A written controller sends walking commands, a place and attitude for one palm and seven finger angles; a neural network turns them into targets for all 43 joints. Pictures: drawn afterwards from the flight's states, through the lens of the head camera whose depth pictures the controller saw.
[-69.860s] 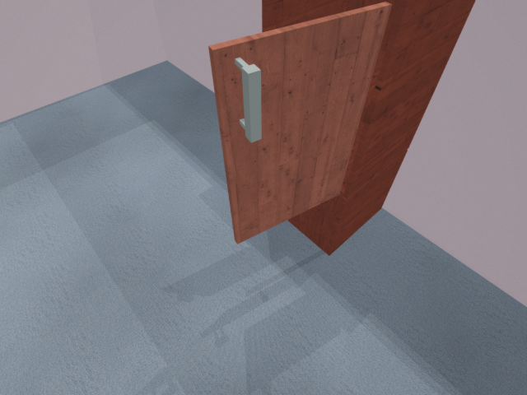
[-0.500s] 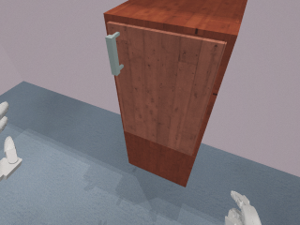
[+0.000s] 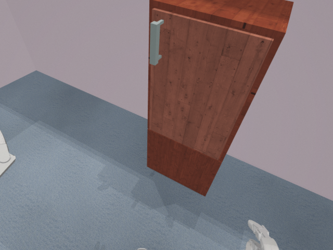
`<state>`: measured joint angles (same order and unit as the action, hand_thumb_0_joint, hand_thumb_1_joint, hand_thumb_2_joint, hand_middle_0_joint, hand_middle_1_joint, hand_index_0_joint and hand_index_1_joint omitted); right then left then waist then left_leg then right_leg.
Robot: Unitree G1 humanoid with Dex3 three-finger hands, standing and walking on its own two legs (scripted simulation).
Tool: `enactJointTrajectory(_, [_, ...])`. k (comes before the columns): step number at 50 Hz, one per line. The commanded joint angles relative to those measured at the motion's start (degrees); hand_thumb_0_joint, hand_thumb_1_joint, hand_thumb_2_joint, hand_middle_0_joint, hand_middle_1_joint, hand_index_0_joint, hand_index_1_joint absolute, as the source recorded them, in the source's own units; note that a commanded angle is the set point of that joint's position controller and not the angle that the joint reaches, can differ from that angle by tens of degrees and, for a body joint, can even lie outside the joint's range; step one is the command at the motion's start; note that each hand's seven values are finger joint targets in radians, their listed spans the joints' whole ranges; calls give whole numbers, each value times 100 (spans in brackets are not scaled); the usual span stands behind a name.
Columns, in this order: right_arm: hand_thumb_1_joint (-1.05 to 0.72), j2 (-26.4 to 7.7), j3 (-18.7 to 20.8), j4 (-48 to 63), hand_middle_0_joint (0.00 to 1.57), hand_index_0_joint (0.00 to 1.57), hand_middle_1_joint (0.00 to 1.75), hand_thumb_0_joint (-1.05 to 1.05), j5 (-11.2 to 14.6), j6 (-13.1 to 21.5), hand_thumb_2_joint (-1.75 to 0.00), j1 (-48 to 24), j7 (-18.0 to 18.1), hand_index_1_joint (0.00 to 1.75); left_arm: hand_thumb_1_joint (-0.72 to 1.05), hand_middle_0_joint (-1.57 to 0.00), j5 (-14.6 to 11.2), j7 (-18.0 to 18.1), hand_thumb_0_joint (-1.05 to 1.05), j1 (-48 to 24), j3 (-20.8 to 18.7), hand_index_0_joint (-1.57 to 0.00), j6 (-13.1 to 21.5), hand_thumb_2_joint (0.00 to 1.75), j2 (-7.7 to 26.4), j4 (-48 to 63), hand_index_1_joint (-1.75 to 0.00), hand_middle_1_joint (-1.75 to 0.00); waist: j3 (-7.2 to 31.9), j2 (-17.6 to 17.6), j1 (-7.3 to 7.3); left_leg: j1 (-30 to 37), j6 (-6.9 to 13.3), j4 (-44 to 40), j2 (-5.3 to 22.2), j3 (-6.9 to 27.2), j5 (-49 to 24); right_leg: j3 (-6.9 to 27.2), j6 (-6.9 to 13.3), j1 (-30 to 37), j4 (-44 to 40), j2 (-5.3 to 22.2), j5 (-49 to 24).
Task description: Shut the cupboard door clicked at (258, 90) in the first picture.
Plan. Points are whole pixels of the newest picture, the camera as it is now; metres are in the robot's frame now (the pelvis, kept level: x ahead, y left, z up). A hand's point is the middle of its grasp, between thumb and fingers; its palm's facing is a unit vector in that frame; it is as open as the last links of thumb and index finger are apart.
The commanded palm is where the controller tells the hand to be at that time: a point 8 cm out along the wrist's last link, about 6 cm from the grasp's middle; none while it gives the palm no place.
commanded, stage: step back with the hand held close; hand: left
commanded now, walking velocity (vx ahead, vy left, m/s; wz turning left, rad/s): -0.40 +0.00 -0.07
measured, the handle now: (157, 42) +0.74 +0.09 +0.17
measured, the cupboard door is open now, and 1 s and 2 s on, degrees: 0 0 0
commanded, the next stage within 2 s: stop stepping back and stand still in 0.12 s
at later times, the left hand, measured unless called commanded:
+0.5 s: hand out of the picture +0.09 +0.28 +0.19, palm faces +0.27 -0.87 -0.41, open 7.4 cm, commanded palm +0.03 +0.32 +0.19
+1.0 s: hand out of the picture -0.02 +0.32 +0.19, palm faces +0.36 -0.78 -0.51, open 7.4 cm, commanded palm -0.07 +0.37 +0.19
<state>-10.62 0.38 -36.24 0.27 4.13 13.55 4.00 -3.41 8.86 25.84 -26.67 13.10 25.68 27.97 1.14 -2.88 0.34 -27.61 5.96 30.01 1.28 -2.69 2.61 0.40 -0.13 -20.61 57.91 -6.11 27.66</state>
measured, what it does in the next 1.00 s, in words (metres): walks backwards: right foot, then left foot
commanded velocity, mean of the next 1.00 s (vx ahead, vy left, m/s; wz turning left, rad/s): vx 0.15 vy -0.07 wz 0.00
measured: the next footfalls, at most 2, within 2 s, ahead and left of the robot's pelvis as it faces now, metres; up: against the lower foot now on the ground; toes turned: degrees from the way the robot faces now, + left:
right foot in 0.18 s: -0.16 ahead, -0.11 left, +0.00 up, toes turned -6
left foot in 0.30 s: +0.07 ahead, +0.06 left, +0.00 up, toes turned -7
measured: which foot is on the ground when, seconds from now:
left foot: down 0.00-0.18, up 0.20-0.28, down 0.30-0.52, up 0.54-0.78, down 0.80-1.00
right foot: up 0.00-0.16, down 0.18-0.30, up 0.32-0.52, down 0.54-0.78, up 0.80-1.00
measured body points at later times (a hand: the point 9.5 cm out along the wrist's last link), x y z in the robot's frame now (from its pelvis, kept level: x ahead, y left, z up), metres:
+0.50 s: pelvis -0.15 +0.04 +0.02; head -0.17 +0.07 +0.47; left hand +0.07 +0.32 +0.21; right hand -0.05 -0.21 -0.06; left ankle +0.02 +0.07 -0.71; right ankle -0.17 -0.03 -0.69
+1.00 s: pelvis -0.24 +0.08 +0.00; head -0.27 +0.08 +0.45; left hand -0.05 +0.36 +0.21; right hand -0.15 -0.15 -0.10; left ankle -0.24 +0.24 -0.72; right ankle -0.24 +0.01 -0.71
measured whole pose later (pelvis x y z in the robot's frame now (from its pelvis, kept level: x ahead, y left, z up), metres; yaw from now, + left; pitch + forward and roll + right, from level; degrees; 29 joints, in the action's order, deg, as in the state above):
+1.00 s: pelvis -0.24 +0.08 +0.00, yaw -6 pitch -1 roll +0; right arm -8.3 -0.4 -37.1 -0.2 5.3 18.5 4.1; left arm -1.0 8.1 32.6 -25.9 11.9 25.8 27.5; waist 3.5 0.3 1.9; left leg -14.1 -1.3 35.7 4.0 -0.6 21.4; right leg -5.4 0.6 -20.1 42.6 -1.4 21.5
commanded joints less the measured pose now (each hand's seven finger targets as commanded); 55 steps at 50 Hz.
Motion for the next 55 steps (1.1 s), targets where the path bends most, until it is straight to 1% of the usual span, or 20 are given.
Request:
enactJointTrajectory(1, [-90, -834, 247, 835, 20, 20, 30, 0, -6, 374, -90, -674, -96, 30, 90, -20, -155, 11, 0, 170, -324, -20, 260, 90, 781, 1306, -30, -30, 683, -853, -149, 219, -519, -2556, 1238, 1287, 3080, -462, 63, 912, -990, -122, 501])
enactJointTrajectory(5, [-90, -784, 242, 645, 20, 20, 30, 0, -84, 389, -90, -516, -164, 30, 90, -20, -229, -31, 0, -207, -274, -20, 312, 90, 917, 1515, -30, -30, 1054, -1080, -112, 1222, -1248, -2333, 1015, 888, 2189, -520, 276, 1206, -3438, 68, 505])
enactJointTrajectory(10, [-90, -528, 39, 632, 20, 20, 30, 0, -89, 331, -90, -869, -82, 30, 90, -20, -110, 80, 0, -441, -935, -20, 464, 90, 1766, 1728, -30, -30, 819, 1091, -122, 1119, -924, 2260, -92, 94, 2174, 853, 1048, 113, -4194, 2572, -4023])
enactJointTrajectory(12, [-90, -678, 199, 668, 20, 20, 30, 0, 127, 308, -90, -828, -21, 30, 90, -20, -99, -104, 0, -576, -531, -20, 191, 90, 1342, 1451, -30, -30, 892, 1623, 56, 1234, -729, 1527, -44, 408, 1403, 356, 746, 414, -3158, 1980, -4153])
enactJointTrajectory(15, [-90, -964, 158, 858, 20, 20, 30, 0, 5, 326, -90, -774, 79, 30, 90, -20, -186, -134, 0, -355, -431, -20, -124, 90, 1114, 1408, -30, -30, 547, -2205, 45, 1793, -63, -1427, 1230, 2420, -1084, -138, -69, -150, -743, 134, 439])
enactJointTrajectory(17, [-90, -811, 57, 718, 20, 20, 30, 0, 92, 475, -90, -544, 25, 30, 90, -20, -135, -55, 0, -899, -337, -20, -61, 90, 1078, 1010, -30, -30, -140, -742, 65, 603, -38, -2352, 1329, 2835, 2695, 272, 9, 373, -706, 113, 607])
enactJointTrajectory(20, [-90, -825, 186, 895, 20, 20, 30, 0, -41, 408, -90, -677, -13, 30, 90, -20, -140, -32, 0, 117, -535, -20, -180, 90, 1099, 1282, -30, -30, 429, -1140, -143, 70, -1508, -3311, 1023, 2082, 4233, -332, 155, 1366, -820, -320, 124])
enactJointTrajectory(23, [-90, -728, 244, 1036, 20, 20, 30, 0, -45, 303, -90, -667, -93, 30, 90, -20, -101, -66, 0, 1028, -545, -20, -180, 90, 1041, 1573, -30, -30, 614, -1378, -216, -830, -1346, -2746, 461, 681, 3645, -837, 277, 2770, -2002, -405, 154])
enactJointTrajectory(25, [-90, -645, 267, 1048, 20, 20, 30, 0, 20, 193, -90, -518, -143, 30, 90, -20, 17, -39, 0, 1326, -627, -20, -257, 90, 1236, 1772, -30, -30, 534, 120, -203, -647, -1003, -192, -281, -318, 2976, -173, 533, 2104, -3576, 517, 491])
enactJointTrajectory(26, [-90, -682, 362, 942, 20, 20, 30, 0, 67, 123, -90, -474, -130, 30, 90, -20, 11, -55, 0, 1232, -623, -20, -289, 90, 1301, 1968, -30, -30, 269, 1646, -172, 52, -970, 2824, -669, -183, 2300, 1445, 960, -16, -4712, 1903, 1016])
enactJointTrajectory(28, [-90, -858, 354, 675, 20, 20, 30, 0, -98, 75, -90, -460, -59, 30, 90, -20, -9, -34, 0, -145, -942, -20, -87, 90, 1687, 2421, -30, -30, -153, 1302, 244, -579, -797, 5119, -247, 523, 1770, 2028, 1530, -1477, -5048, 2875, 1201])
enactJointTrajectory(37, [-90, -819, 237, 616, 20, 20, 30, 0, -79, 493, -90, -235, 291, 30, 90, -20, 169, 245, 0, -754, 17, -20, 53, 90, 761, 765, -30, -30, 236, -38, 223, 1630, -346, -415, -169, -547, 2319, 294, 526, -94, -3099, 1419, 845])
enactJointTrajectory(39, [-90, -1070, 301, 810, 20, 20, 30, 0, -46, 545, -90, -239, 233, 30, 90, -20, 176, 239, 0, -735, -17, -20, 155, 90, 730, 1188, -30, -30, -137, -1807, 187, 2085, 382, -1602, 1538, 2411, 3441, -509, -34, -1574, -566, 455, 121])
enactJointTrajectory(40, [-90, -985, 276, 891, 20, 20, 30, 0, -33, 542, -90, -432, 172, 30, 90, -20, 262, 165, 0, -709, -211, -20, 229, 90, 946, 1291, -30, -30, -404, -1216, 171, 1293, 791, -2013, 2115, 3027, 3447, -116, -73, -1607, 414, 636, -309])
enactJointTrajectory(41, [-90, -1033, 468, 874, 20, 20, 30, 0, 8, 499, -90, -577, 105, 30, 90, -20, 353, 116, 0, -147, -660, -20, 170, 90, 1192, 948, -30, -30, -22, -282, -39, 1158, 577, -1637, 1846, 1869, 1946, -102, -99, -1065, 883, 569, -713])
enactJointTrajectory(43, [-90, -792, 358, 878, 20, 20, 30, 0, -57, 449, -90, -546, -39, 30, 90, -20, 209, 53, 0, 162, -629, -20, 220, 90, 1023, 1222, -30, -30, -424, -654, 93, 451, 730, -1792, 1778, 2511, 2793, -29, -57, -1298, 722, 801, -781])
enactJointTrajectory(48, [-90, -858, 279, 764, 20, 20, 30, 0, -88, 363, -90, -546, 101, 30, 90, -20, 226, 115, 0, -72, -723, -20, 284, 90, 1156, 1228, -30, -30, -463, -1079, -20, -611, 113, -1122, 1215, 901, 3593, -727, 64, 1293, -2106, 370, -586])
enactJointTrajectory(50, [-90, -775, 291, 727, 20, 20, 30, 0, -55, 314, -90, -490, 92, 30, 90, -20, 257, 185, 0, 16, -696, -20, 172, 90, 1093, 904, -30, -30, 20, -63, -117, -1092, -145, 748, 624, 373, 3345, 207, 429, 2307, -3095, 744, 297])
enactJointTrajectory(52, [-90, -858, 402, 770, 20, 20, 30, 0, 0, 311, -90, -570, 86, 30, 90, -20, 224, 197, 0, -20, -673, -20, 132, 90, 1094, 524, -30, -30, -101, 1607, -75, -1860, -451, 4029, -221, 331, 2864, 4002, 1356, 1891, -4706, 2803, 535])
enactJointTrajectory(55, [-90, -775, 324, 589, 20, 20, 30, 0, -39, 354, -90, -470, 16, 30, 90, -20, 163, 158, 0, -80, -488, -20, 309, 90, 868, 725, -30, -30, 96, 505, 60, -1421, -631, 4384, 164, 655, 1980, 2703, 1352, 1615, -4096, 2624, -1718])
